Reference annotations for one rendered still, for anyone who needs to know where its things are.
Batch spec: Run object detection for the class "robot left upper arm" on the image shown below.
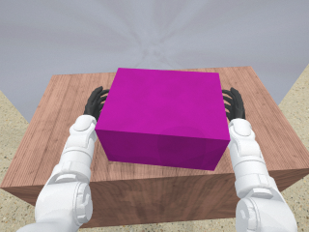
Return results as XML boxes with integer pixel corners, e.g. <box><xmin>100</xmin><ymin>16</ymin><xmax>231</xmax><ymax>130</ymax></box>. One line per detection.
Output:
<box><xmin>15</xmin><ymin>181</ymin><xmax>93</xmax><ymax>232</ymax></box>

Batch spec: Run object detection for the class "pedestal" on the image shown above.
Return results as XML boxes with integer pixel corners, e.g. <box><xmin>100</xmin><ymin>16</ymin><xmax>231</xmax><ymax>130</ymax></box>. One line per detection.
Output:
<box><xmin>0</xmin><ymin>66</ymin><xmax>309</xmax><ymax>229</ymax></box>

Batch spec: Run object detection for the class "right robot forearm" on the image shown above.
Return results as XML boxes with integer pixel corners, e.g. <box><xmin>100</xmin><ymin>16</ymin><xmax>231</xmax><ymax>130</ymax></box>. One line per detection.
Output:
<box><xmin>228</xmin><ymin>118</ymin><xmax>297</xmax><ymax>232</ymax></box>

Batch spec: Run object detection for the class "robot right hand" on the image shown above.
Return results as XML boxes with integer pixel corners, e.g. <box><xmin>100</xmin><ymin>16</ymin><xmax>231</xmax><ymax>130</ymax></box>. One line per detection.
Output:
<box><xmin>221</xmin><ymin>87</ymin><xmax>246</xmax><ymax>123</ymax></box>

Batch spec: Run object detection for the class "robot left hand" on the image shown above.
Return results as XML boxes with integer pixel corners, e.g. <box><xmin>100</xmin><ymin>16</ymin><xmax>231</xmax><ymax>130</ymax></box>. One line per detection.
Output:
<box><xmin>83</xmin><ymin>86</ymin><xmax>110</xmax><ymax>121</ymax></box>

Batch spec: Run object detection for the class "left robot forearm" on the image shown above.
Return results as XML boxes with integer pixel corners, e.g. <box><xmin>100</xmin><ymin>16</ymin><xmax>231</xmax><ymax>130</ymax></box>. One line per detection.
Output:
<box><xmin>35</xmin><ymin>114</ymin><xmax>98</xmax><ymax>222</ymax></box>

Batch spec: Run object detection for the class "carton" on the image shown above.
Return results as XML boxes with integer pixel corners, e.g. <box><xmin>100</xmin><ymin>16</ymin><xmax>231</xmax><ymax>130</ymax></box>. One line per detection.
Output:
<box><xmin>95</xmin><ymin>68</ymin><xmax>231</xmax><ymax>171</ymax></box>

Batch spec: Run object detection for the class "robot right upper arm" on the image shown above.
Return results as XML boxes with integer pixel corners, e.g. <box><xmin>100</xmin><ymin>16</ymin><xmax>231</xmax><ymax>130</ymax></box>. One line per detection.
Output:
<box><xmin>235</xmin><ymin>196</ymin><xmax>297</xmax><ymax>232</ymax></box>

